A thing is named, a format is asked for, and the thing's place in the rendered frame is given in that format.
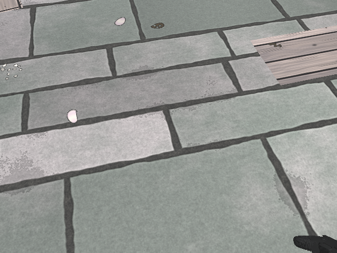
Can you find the right robot hand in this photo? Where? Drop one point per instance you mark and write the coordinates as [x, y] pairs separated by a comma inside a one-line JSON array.
[[316, 244]]

